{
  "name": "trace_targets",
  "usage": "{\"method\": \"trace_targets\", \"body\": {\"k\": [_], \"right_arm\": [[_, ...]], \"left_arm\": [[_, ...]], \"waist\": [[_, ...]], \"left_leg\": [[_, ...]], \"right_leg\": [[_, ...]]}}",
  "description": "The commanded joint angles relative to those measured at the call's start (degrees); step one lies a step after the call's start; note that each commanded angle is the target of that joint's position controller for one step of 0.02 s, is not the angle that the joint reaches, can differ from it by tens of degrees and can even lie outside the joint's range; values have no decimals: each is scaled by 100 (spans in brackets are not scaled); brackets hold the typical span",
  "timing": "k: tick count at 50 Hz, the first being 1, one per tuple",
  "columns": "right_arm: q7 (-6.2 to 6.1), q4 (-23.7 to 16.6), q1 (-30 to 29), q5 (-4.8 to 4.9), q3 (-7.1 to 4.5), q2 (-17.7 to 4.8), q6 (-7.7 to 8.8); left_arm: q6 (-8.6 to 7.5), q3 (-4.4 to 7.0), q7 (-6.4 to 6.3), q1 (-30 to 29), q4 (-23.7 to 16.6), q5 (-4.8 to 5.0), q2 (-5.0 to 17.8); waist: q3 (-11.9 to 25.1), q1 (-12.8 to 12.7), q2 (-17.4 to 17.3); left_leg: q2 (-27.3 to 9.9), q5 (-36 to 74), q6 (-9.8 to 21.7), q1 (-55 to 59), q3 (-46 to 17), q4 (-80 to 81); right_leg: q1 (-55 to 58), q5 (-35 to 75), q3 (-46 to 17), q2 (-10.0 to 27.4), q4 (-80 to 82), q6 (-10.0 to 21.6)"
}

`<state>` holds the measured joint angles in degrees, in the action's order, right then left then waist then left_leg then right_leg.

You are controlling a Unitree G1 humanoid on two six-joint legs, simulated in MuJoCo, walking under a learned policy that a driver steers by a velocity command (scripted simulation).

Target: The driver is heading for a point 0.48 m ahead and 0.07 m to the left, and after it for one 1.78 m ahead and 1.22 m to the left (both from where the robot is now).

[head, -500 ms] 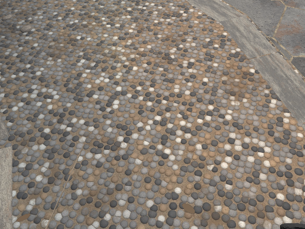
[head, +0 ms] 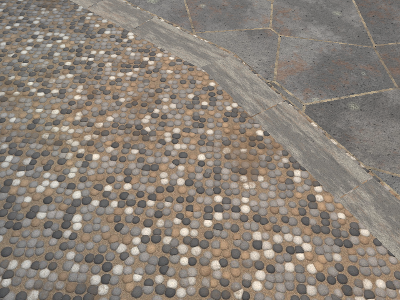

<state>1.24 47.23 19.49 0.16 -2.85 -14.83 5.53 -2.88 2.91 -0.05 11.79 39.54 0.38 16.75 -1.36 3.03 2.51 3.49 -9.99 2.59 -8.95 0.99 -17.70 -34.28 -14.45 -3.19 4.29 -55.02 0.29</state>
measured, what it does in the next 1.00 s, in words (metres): walks ahead, turning left: right foot, then left foot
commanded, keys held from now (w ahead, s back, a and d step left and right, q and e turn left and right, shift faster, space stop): w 0.26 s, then w+q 0.74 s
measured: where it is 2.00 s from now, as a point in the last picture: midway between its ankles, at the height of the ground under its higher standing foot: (119, 167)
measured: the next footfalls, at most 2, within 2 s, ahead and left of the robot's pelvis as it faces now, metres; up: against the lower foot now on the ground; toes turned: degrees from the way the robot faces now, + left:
right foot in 0.26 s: +0.30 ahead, -0.15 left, +0.00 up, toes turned -1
left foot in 0.80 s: +0.58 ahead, +0.11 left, +0.00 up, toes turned +16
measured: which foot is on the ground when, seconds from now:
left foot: down 0.00-0.26, up 0.28-0.78, down 0.80-1.00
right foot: up 0.00-0.24, down 0.26-0.82, up 0.84-1.00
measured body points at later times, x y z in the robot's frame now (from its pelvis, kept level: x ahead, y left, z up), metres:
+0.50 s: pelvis +0.27 -0.07 +0.00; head +0.29 -0.08 +0.45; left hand +0.33 +0.21 -0.11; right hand +0.41 -0.34 -0.12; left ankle +0.33 +0.10 -0.67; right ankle +0.26 -0.15 -0.75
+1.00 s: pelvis +0.54 +0.02 +0.00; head +0.57 +0.04 +0.44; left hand +0.59 +0.33 -0.11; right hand +0.73 -0.21 -0.11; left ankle +0.54 +0.09 -0.75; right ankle +0.62 -0.15 -0.67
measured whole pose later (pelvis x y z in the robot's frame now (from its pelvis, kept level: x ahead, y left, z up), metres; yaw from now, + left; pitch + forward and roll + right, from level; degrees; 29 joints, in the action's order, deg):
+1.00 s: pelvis +0.54 +0.02 +0.00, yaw +21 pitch +1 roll +0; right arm 1.3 40.4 16.1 0.5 -3.9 -16.4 2.5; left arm -6.0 3.0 0.0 9.0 42.2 -0.5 17.5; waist -2.9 1.3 1.1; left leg 6.3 -9.3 5.9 -14.9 -2.5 -23.0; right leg -32.4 -18.2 -4.1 5.6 -61.7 -1.8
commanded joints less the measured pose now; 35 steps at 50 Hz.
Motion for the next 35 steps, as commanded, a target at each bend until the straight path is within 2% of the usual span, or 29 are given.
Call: {"method": "trace_targets", "body": {"k": [1,4,6,8,10,11,12,13,14,15,16,17,18,19,20,21,23,26,29,32,35], "right_arm": [[-53,-358,-279,53,-218,-1009,63],[-65,-205,4,101,-213,-1085,2],[-65,-84,224,122,-210,-1111,-47],[-78,4,314,138,-220,-1152,-110],[-108,49,279,143,-251,-1250,-177],[-124,42,174,155,-255,-1292,-206],[-137,29,176,135,-212,-1192,-221],[-152,-135,128,-3,-84,-918,-201],[-120,-243,833,-1,130,-228,-90],[-91,-137,544,132,-1,-811,-4],[-68,-299,39,257,-97,-1083,39],[-83,-341,-222,235,-93,-1028,35],[-92,-355,-344,153,-111,-966,-1],[-92,-318,-223,137,-128,-894,-76],[-96,-270,-102,147,-114,-767,-155],[-102,-248,-49,149,-100,-650,-225],[-122,-327,-217,135,-105,-579,-307],[-84,-445,-562,111,-104,-530,-296],[20,-622,-1125,93,-49,-418,-255],[119,-911,-1705,96,3,-335,-250],[233,-1189,-2014,106,-8,-373,-254]], "left_arm": [[-120,-8,38,-382,-462,-20,161],[-170,-32,100,-903,-559,24,142],[-190,-24,146,-1187,-654,61,177],[-208,-1,197,-1358,-744,76,248],[-227,54,226,-1200,-730,66,386],[-232,126,214,-784,-617,39,509],[-220,258,171,-5,-374,10,749],[-193,380,104,1047,-185,-53,1149],[-155,462,108,1306,-90,-71,1600],[-141,327,107,1353,-101,-19,1010],[-161,244,95,991,-108,-13,815],[-176,195,96,631,-123,-39,679],[-200,152,114,352,-112,-67,516],[-247,125,121,180,-98,-113,416],[-299,137,131,96,-56,-117,393],[-353,151,132,70,9,-107,399],[-415,194,106,71,141,-128,497],[-412,221,45,144,303,-142,585],[-377,237,-8,246,419,-108,704],[-277,274,-41,608,624,-50,824],[-116,308,-61,780,753,20,910]], "waist": [[13,-51,-662],[-65,146,-655],[-129,224,-672],[-190,187,-712],[-91,-9,-766],[149,-296,-752],[660,-660,-642],[1497,-1077,-119],[2175,-740,1432],[2032,-993,902],[1171,-947,610],[776,-775,265],[441,-623,184],[340,-432,296],[297,-334,330],[237,-268,267],[56,-230,130],[-63,-304,33],[-216,-519,-39],[-403,-757,-135],[-428,-780,-70]], "left_leg": [[-1477,1021,1006,195,-1107,992],[-1388,1163,878,195,-768,945],[-1513,1168,838,396,-784,864],[-1685,1311,763,720,-841,706],[-1780,1922,649,969,-831,372],[-1667,2752,546,946,-664,-133],[-1397,3263,403,670,-428,-1074],[-1101,2042,183,-408,-193,-2739],[-110,-1780,-164,-2626,-102,-4716],[-303,-2330,-124,-3292,-819,-5429],[-549,-1841,-62,-3600,-796,-5519],[-799,-1334,-80,-3428,-670,-5296],[-936,-1002,-129,-3273,-650,-5004],[-1065,-748,-164,-2934,-707,-4855],[-1087,-603,-208,-2702,-707,-4778],[-1093,-512,-253,-2637,-711,-4714],[-1090,-121,-333,-2856,-802,-4450],[-1028,817,-364,-3074,-825,-3601],[-956,1541,-301,-2872,-447,-2629],[-913,1509,-173,-3087,-225,-2067],[-781,877,16,-3245,45,-1781]], "right_leg": [[-284,843,30,158,1002,-79],[100,1566,200,-14,1864,-103],[178,1659,219,-85,2149,-57],[174,1399,199,-132,2389,71],[547,1049,266,-228,2599,235],[1207,1036,408,-367,2795,359],[2369,1100,476,-434,2864,530],[4056,1280,-543,517,2635,905],[5777,201,-3120,1837,3170,1795],[5560,-636,-3612,1827,3612,1746],[4852,-467,-2758,1655,3740,1500],[4138,-23,-2099,1408,3885,1350],[3559,362,-1643,1211,4092,1276],[3142,637,-1272,1074,4292,1202],[2870,815,-1026,1018,4474,1197],[2690,1064,-781,1012,4603,1219],[2566,1455,-344,1014,4775,1215],[2729,1838,281,893,4850,1099],[2810,1938,803,796,4921,942],[3393,2136,1016,982,4794,900],[4078,2966,1181,1170,4358,809]]}}
Velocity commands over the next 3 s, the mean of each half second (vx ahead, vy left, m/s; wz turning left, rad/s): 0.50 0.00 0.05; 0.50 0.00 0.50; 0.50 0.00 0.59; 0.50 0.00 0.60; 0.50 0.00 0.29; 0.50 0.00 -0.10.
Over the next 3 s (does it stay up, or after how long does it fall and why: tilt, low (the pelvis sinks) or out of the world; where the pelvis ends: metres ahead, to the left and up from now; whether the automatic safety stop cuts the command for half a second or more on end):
stays up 1.24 0.79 0.00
